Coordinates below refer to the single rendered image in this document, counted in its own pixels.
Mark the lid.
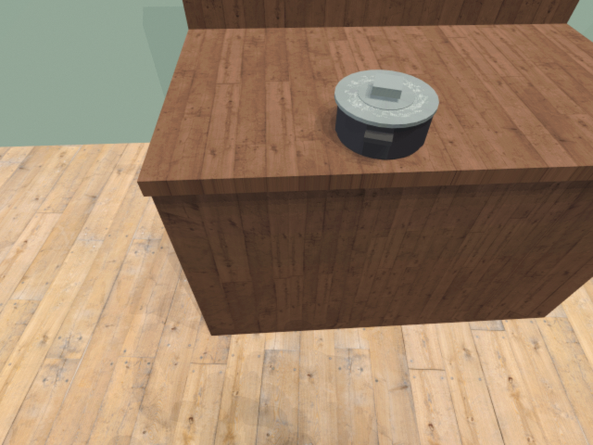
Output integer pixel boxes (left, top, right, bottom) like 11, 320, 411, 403
334, 70, 439, 128

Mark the knob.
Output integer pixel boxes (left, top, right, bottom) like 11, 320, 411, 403
372, 73, 404, 99

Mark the table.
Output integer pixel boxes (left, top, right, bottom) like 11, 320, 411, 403
137, 0, 593, 336

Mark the pot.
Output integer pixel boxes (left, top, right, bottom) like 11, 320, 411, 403
335, 106, 434, 159

